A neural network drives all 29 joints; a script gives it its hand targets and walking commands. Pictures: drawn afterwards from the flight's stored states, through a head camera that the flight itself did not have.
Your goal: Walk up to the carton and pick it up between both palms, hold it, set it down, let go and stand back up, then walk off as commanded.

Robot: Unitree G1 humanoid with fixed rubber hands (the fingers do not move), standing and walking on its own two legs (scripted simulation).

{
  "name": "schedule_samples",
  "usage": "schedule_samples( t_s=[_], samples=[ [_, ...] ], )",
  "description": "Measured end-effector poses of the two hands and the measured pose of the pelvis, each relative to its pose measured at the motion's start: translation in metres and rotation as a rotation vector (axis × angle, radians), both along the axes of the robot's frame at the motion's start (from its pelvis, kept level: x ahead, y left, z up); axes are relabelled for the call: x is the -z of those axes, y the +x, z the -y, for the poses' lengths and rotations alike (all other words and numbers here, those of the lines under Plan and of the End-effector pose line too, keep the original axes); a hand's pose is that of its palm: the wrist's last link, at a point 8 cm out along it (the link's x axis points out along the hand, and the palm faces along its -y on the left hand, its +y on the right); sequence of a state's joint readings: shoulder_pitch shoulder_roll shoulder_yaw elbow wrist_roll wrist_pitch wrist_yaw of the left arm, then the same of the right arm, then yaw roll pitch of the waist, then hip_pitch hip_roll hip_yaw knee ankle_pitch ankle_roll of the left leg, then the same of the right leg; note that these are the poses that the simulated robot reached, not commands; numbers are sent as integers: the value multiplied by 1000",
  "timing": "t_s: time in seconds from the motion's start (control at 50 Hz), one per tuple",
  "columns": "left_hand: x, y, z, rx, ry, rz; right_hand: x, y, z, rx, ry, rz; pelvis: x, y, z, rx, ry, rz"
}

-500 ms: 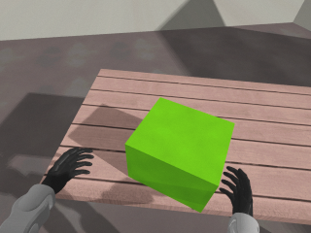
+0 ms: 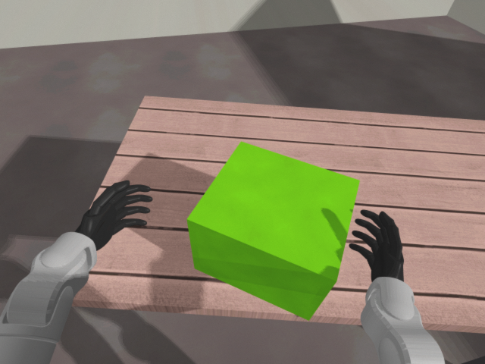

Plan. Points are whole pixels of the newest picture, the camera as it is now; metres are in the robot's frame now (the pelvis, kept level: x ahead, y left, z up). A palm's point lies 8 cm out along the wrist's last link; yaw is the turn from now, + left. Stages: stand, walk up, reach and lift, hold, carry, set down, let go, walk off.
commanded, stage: reach and lift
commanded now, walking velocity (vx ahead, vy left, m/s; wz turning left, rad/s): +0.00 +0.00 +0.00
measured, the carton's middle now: (273, 226) +0.37 -0.03 +0.00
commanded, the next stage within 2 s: none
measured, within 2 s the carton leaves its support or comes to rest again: neither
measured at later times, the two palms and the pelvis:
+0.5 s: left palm (129, 168) +0.39 +0.22 +0.12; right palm (399, 221) +0.31 -0.20 +0.12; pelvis -0.01 +0.00 +0.00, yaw +0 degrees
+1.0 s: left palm (149, 140) +0.44 +0.19 +0.14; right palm (397, 195) +0.35 -0.20 +0.14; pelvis -0.01 +0.00 +0.00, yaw +0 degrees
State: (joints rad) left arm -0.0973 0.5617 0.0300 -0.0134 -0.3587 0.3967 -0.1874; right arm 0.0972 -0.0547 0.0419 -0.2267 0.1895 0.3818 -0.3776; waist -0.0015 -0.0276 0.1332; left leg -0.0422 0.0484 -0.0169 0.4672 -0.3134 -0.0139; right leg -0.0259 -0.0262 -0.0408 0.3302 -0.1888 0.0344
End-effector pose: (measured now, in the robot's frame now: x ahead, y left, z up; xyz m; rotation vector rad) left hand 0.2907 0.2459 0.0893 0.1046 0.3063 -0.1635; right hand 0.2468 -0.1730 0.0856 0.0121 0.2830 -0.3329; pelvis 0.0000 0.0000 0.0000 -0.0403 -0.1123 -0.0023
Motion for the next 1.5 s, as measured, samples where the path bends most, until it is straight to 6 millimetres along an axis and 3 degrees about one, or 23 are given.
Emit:
schedule_samples(
  t_s=[0.12,0.26,0.5,0.74,0.94,1.04,1.28,1.5],
  samples=[
    [-8,23,5,-5,-14,-12,-16,9,10,28,-5,12,0,-9,1,0,2,10],
    [-21,51,11,-9,-31,-3,-19,21,20,58,0,-14,0,-14,2,1,3,-8],
    [-30,98,26,-8,-34,-15,-36,59,25,69,2,31,-1,-10,2,2,3,-50],
    [-46,124,34,-3,-33,14,-39,85,22,63,9,38,-1,-3,0,3,1,-65],
    [-55,144,47,-13,-37,1,-53,98,27,73,5,62,-1,-6,1,4,2,-80],
    [-45,146,55,-16,-31,-16,-43,98,31,87,7,40,-1,-8,2,4,3,-82],
    [17,136,72,-33,-32,-67,1,92,29,104,32,19,-1,-19,5,9,8,-189],
    [52,134,90,-37,-48,-84,34,96,27,111,38,-25,3,-15,12,12,18,-295]
  ],
)
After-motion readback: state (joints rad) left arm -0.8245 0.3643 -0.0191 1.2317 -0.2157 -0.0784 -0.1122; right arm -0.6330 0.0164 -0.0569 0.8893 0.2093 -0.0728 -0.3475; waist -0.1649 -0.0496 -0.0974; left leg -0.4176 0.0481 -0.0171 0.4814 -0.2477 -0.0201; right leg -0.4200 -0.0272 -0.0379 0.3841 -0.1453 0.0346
